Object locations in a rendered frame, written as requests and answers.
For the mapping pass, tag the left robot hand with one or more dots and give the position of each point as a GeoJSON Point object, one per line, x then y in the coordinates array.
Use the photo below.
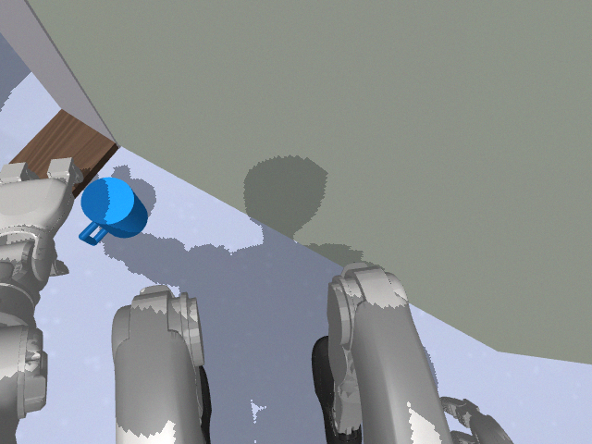
{"type": "Point", "coordinates": [28, 201]}

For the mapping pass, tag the mug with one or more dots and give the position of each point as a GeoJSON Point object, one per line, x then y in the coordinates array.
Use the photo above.
{"type": "Point", "coordinates": [111, 204]}

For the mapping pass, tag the right robot hand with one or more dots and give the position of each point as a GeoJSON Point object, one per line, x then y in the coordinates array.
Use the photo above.
{"type": "Point", "coordinates": [485, 429]}

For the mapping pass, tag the right robot foot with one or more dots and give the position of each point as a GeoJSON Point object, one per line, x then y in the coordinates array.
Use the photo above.
{"type": "Point", "coordinates": [324, 390]}

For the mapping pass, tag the left robot arm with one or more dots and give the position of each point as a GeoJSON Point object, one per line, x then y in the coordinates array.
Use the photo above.
{"type": "Point", "coordinates": [26, 256]}

